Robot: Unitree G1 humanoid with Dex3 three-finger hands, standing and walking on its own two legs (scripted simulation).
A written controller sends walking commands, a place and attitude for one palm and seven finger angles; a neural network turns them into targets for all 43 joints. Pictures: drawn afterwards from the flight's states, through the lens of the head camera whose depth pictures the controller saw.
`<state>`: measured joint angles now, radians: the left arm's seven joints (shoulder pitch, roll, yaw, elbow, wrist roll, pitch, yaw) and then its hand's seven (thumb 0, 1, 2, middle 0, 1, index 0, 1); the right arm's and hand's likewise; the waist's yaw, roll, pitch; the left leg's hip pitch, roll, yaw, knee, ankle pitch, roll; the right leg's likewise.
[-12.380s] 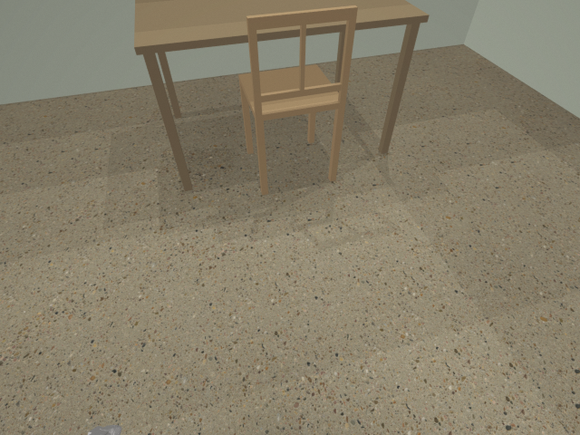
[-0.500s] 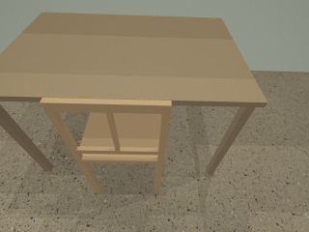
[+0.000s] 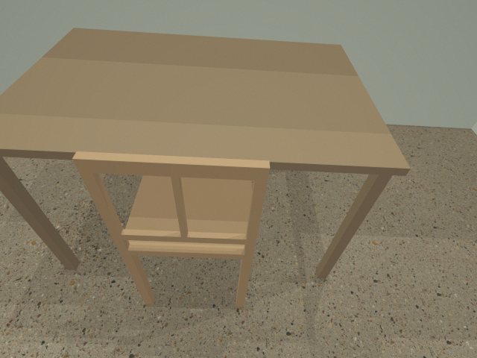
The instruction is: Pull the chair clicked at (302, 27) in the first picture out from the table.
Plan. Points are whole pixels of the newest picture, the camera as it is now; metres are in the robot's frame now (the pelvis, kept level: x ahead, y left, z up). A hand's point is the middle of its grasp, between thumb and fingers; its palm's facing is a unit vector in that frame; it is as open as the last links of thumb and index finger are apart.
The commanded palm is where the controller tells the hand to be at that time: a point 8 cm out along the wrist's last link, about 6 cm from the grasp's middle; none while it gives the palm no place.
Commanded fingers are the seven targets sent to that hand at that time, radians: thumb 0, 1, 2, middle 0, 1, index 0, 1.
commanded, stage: look again from close up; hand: left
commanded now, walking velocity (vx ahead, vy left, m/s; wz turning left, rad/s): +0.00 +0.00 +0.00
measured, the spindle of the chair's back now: (180, 207) +0.47 +0.17 -0.11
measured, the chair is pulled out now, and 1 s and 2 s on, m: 0.00 0.00 0.00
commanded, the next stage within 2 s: none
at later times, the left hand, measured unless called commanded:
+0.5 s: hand out of the picture -0.03 +0.16 -0.18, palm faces +0.01 -0.99 -0.14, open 7.4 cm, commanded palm none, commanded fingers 0.00 0.90 0.90 -0.20 -0.30 -0.20 -0.30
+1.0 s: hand out of the picture -0.02 +0.15 -0.18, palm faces +0.01 -0.99 -0.14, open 7.4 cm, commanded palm none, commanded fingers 0.00 0.90 0.90 -0.20 -0.30 -0.20 -0.30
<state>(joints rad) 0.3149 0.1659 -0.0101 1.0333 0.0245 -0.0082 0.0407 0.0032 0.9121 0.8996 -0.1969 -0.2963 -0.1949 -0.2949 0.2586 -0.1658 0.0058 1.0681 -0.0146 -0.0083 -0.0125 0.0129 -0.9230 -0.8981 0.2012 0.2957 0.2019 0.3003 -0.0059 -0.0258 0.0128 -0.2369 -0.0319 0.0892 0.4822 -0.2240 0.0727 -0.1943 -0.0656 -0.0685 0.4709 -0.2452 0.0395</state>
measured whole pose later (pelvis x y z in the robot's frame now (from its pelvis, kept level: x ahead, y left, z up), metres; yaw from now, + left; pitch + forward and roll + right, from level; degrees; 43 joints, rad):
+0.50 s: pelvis +0.00 +0.01 +0.00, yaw +0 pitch -2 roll -1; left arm 0.37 0.13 -0.02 1.10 0.02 -0.01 0.04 0.00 0.91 0.90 -0.20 -0.30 -0.19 -0.29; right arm 0.28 -0.13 0.01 1.14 -0.01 -0.01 -0.02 0.01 -0.92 -0.90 0.20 0.30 0.20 0.30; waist 0.00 -0.03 0.03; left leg -0.21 -0.04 0.10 0.44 -0.21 0.08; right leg -0.17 -0.07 -0.06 0.43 -0.23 0.05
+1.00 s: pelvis +0.01 +0.01 +0.00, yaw -1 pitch -1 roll +0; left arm 0.36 0.12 -0.01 1.10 0.02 -0.02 0.05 0.00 0.91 0.90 -0.20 -0.30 -0.19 -0.29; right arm 0.29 -0.12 0.01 1.15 -0.01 -0.01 -0.02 0.01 -0.92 -0.90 0.20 0.30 0.20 0.30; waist 0.00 -0.03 0.02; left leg -0.19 -0.04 0.11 0.41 -0.21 0.08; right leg -0.17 -0.07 -0.05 0.42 -0.23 0.05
